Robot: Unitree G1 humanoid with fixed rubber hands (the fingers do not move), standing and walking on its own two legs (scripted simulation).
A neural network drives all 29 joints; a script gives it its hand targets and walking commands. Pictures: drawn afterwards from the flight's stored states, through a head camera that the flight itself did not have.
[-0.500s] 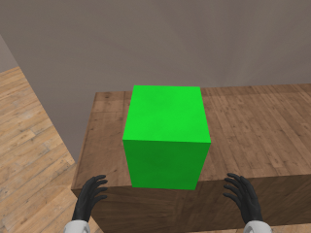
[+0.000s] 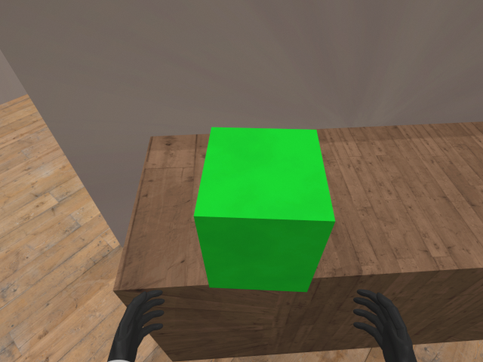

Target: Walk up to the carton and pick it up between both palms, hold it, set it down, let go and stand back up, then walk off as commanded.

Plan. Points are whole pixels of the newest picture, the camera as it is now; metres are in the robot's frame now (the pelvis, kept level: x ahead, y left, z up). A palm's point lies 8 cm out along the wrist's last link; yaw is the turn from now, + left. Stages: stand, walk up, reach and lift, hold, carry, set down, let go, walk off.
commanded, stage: set down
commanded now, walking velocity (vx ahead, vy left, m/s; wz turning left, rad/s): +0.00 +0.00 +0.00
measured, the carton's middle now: (260, 212) +0.40 +0.01 +0.01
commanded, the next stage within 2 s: let go in 1.22 s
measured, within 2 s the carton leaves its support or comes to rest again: neither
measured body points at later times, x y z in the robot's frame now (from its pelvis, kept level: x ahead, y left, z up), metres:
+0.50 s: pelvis +0.01 +0.00 +0.00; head +0.01 +0.01 +0.45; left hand +0.17 +0.23 -0.06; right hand +0.18 -0.21 -0.05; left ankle +0.01 +0.11 -0.75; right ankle +0.00 -0.12 -0.75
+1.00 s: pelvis +0.01 +0.00 +0.00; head +0.02 +0.01 +0.45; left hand +0.17 +0.23 -0.08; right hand +0.18 -0.21 -0.08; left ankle +0.01 +0.11 -0.75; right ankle +0.00 -0.12 -0.75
